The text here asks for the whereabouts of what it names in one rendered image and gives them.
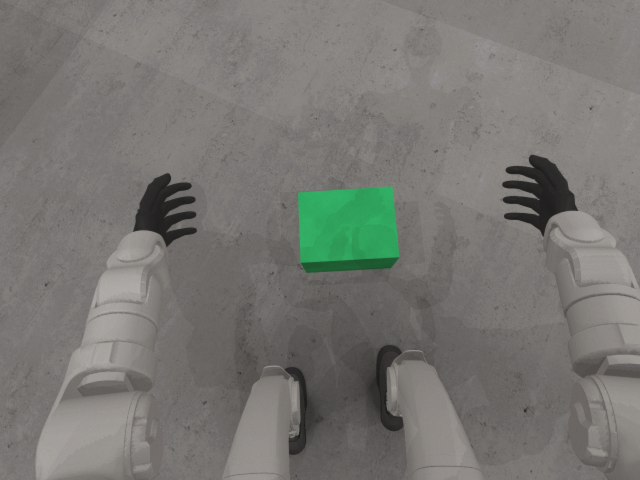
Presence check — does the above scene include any robot right thigh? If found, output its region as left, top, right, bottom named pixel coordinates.
left=387, top=360, right=484, bottom=480

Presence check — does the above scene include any carton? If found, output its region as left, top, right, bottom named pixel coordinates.
left=298, top=186, right=399, bottom=273

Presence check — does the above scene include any left robot foot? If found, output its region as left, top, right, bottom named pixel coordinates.
left=284, top=367, right=307, bottom=455

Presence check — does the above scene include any left robot hand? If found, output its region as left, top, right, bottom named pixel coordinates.
left=133, top=173, right=197, bottom=247

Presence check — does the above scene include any robot right upper arm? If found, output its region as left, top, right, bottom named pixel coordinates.
left=569, top=374, right=640, bottom=480

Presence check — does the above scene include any robot right forearm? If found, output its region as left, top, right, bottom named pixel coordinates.
left=543, top=211, right=640, bottom=378

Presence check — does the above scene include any robot left upper arm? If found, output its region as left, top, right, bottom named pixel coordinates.
left=40, top=390, right=164, bottom=480

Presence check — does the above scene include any right robot hand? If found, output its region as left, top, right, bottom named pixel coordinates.
left=502, top=155, right=578, bottom=237

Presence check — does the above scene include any robot left forearm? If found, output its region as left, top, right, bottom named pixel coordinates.
left=35, top=230, right=171, bottom=480

